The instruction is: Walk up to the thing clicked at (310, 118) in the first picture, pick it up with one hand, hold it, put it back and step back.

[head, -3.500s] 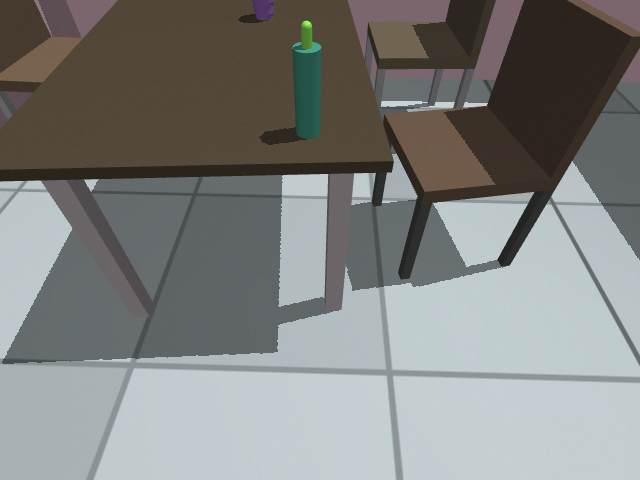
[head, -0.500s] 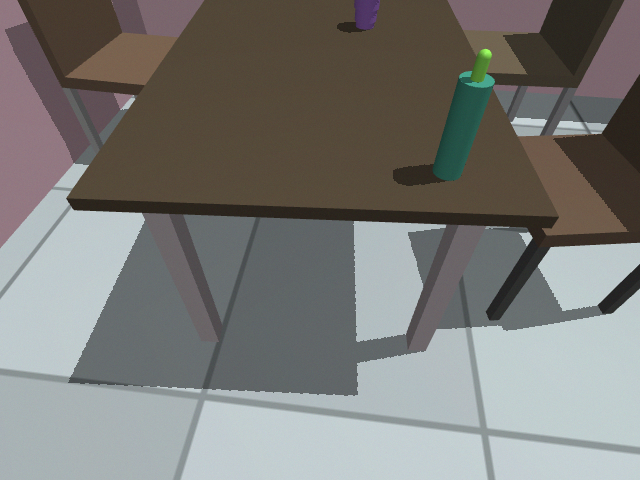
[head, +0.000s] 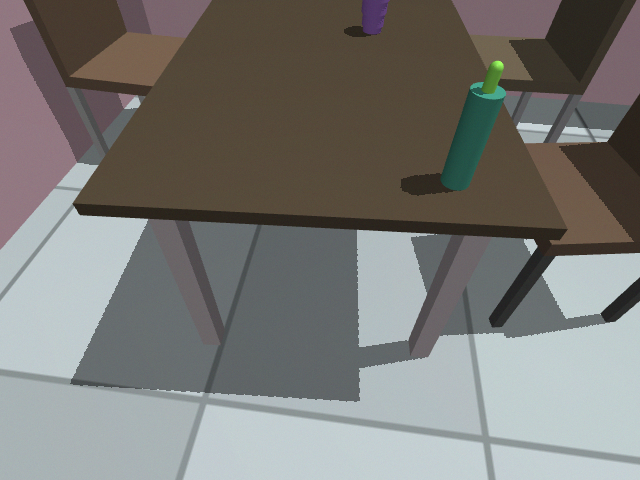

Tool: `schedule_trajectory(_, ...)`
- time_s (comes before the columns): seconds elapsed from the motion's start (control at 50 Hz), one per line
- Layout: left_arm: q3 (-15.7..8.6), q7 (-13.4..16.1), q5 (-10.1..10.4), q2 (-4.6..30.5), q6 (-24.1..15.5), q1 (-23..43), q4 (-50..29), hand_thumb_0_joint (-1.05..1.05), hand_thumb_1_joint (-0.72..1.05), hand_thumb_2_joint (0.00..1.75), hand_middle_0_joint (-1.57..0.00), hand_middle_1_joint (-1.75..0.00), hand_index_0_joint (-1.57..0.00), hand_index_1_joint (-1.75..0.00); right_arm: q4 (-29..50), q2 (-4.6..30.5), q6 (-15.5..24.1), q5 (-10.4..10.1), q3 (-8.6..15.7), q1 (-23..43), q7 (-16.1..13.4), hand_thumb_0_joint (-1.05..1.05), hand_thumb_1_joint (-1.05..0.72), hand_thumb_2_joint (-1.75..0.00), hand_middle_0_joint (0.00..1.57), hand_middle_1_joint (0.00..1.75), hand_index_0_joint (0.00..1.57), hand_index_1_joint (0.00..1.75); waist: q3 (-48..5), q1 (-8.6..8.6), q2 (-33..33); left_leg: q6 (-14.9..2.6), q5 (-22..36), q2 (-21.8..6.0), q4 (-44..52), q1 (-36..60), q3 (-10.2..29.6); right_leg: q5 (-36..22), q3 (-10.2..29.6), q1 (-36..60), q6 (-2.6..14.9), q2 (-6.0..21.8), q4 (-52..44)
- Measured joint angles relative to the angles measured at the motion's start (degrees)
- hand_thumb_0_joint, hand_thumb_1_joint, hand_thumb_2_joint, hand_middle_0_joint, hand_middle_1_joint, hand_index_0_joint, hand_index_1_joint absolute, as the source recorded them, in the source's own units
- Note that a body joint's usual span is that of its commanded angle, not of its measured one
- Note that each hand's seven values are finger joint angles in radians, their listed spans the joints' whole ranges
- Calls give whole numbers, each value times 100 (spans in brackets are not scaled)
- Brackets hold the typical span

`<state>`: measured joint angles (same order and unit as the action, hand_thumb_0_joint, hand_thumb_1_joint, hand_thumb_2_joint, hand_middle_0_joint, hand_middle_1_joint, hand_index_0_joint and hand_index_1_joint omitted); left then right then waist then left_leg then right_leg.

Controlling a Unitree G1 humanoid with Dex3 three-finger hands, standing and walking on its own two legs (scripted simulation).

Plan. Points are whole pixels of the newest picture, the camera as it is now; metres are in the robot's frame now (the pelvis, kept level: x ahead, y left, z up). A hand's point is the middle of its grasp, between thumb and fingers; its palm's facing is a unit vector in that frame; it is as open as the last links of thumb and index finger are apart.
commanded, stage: walk up
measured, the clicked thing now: (473, 129) +0.68 -0.25 +0.09
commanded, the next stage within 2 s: stand in 0.30 s
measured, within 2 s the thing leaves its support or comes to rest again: neither
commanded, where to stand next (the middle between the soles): +0.07 -0.02 m, yaw -3 degrees
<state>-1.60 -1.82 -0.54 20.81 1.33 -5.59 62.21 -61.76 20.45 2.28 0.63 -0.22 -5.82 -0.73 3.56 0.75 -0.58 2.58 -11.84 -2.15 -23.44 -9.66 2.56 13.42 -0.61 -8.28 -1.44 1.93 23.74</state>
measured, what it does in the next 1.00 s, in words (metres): stands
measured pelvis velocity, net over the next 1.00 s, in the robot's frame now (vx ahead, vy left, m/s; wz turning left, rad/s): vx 0.00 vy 0.00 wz -0.01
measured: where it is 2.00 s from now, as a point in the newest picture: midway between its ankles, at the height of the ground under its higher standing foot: outside the picture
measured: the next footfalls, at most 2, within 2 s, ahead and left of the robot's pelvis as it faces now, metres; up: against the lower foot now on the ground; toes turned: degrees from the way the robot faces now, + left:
none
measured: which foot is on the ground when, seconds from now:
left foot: down 0.00-1.00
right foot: down 0.00-1.00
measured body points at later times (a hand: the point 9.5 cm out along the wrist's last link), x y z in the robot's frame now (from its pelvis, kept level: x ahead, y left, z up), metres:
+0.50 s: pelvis +0.00 +0.00 +0.00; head +0.02 -0.01 +0.45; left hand +0.08 +0.30 -0.13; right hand +0.08 -0.31 -0.13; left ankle +0.01 +0.15 -0.74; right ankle -0.01 -0.14 -0.74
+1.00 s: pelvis +0.00 +0.00 +0.00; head +0.02 +0.00 +0.45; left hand +0.08 +0.31 -0.13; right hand +0.07 -0.30 -0.13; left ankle +0.01 +0.15 -0.74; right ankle -0.01 -0.14 -0.74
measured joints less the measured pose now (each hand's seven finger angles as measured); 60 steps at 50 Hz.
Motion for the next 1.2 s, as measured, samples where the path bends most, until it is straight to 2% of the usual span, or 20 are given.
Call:
schedule_trajectory(0.3,-34,25,-30,-54,-4,-71,40,1,90,90,-20,-30,-21,-30,-88,14,-61,2,36,-11,5,1,-91,-90,20,30,20,30,1,-12,42,36,39,-33,128,97,20,-12,-26,84,32,-30,-85)
schedule_trajectory(0.62,123,116,5,-63,-203,63,245,1,90,90,-20,-30,-21,-30,-300,-26,-168,-17,-18,58,108,1,-91,-90,20,30,20,30,45,-71,120,42,178,-61,379,227,-24,-198,9,222,18,-54,-396)
schedule_trajectory(1.2,163,133,-14,-36,-192,-82,263,1,90,90,-20,-30,-21,-30,-338,-16,-173,-14,10,12,115,1,-91,-90,20,30,20,30,-18,-54,74,7,202,-14,456,239,-55,-204,35,207,-14,-5,-429)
